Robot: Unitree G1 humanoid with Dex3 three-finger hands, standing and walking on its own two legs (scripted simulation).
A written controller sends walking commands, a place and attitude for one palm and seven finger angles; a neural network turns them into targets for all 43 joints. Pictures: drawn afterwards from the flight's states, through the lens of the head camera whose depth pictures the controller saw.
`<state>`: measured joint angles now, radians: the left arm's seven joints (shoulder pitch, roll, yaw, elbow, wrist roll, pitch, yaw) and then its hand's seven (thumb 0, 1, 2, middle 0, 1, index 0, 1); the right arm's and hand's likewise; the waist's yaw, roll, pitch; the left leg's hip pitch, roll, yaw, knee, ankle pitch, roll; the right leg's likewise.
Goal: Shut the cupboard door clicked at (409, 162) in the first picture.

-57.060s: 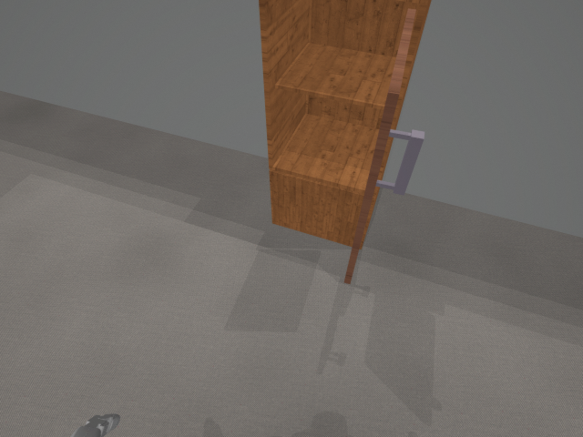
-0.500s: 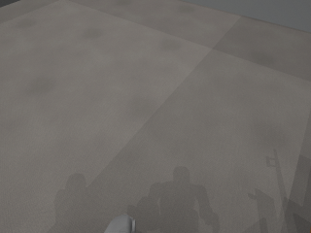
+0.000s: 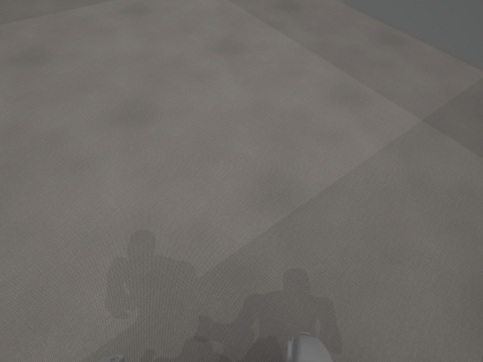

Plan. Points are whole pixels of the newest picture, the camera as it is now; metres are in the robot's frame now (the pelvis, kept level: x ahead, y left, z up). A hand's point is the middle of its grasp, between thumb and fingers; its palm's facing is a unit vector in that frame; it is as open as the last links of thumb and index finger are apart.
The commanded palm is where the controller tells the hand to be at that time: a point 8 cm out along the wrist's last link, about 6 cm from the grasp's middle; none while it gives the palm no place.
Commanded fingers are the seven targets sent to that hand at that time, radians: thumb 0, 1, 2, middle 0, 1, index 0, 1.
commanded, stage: turn to face it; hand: left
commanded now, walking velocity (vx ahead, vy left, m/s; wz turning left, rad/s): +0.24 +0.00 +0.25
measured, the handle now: out of the picture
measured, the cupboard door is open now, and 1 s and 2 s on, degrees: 24 24 24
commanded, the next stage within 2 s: none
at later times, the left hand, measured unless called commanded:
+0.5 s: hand (182, 305) +0.24 +0.13 -0.17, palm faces -0.06 -0.97 -0.22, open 7.2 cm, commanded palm none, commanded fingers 0.00 0.90 0.90 -0.20 -0.30 -0.20 -0.30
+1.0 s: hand (187, 242) +0.37 +0.14 -0.16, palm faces -0.37 -0.89 -0.25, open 7.4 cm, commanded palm none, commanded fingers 0.00 0.90 0.90 -0.20 -0.30 -0.20 -0.30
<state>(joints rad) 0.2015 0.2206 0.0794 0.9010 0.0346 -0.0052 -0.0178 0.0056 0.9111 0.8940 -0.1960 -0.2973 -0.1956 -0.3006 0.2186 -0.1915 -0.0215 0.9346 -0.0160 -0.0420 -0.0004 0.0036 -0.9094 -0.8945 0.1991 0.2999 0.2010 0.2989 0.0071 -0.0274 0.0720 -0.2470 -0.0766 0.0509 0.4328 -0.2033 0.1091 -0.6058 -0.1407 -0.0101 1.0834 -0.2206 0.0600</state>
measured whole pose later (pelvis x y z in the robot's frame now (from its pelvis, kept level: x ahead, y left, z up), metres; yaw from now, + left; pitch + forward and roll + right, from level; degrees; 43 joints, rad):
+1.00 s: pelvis +0.20 -0.02 +0.00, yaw -25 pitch +0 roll -2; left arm 0.18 0.27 0.10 0.87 0.02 0.07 -0.04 0.00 0.91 0.89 -0.20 -0.30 -0.19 -0.30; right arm 0.19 -0.22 -0.03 0.88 -0.03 0.01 -0.02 0.00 -0.91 -0.89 0.20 0.30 0.20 0.30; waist 0.01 0.02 0.08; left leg -0.22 0.15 0.18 0.53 -0.30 -0.03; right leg -0.37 -0.02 -0.07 0.78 -0.42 0.04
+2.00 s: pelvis +0.21 -0.07 +0.00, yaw -59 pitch +2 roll +1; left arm 0.19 0.21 0.05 0.88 0.02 0.04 -0.01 0.00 0.90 0.89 -0.20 -0.30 -0.20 -0.30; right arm 0.16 -0.26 -0.05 0.89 -0.01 0.05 -0.02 0.01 -0.91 -0.89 0.20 0.30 0.20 0.30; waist 0.00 0.01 0.08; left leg -0.48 0.06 0.02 0.95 -0.41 -0.09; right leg -0.26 0.04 0.04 0.49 -0.26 -0.04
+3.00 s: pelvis +0.23 -0.11 +0.00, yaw -96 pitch +1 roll -1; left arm 0.18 0.27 0.09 0.90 0.02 0.08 -0.03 0.01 0.91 0.89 -0.20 -0.30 -0.20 -0.30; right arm 0.19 -0.21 0.00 0.85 -0.03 0.01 -0.03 0.00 -0.91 -0.89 0.20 0.30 0.20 0.30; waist 0.02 -0.04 0.08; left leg -0.29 0.08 0.09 0.55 -0.28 0.00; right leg -0.46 0.04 0.02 1.05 -0.51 0.03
